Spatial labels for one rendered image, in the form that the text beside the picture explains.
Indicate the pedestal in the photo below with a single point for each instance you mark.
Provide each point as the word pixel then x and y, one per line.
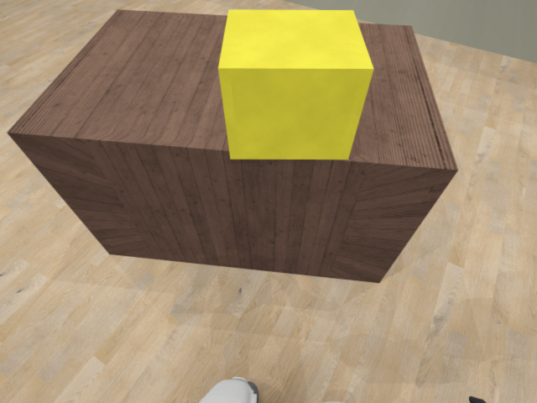
pixel 132 136

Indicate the carton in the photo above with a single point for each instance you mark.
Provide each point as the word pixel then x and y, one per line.
pixel 293 83

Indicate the left robot thigh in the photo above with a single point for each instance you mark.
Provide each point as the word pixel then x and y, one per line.
pixel 230 391

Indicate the left robot shin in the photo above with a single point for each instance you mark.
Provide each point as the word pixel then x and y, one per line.
pixel 241 379

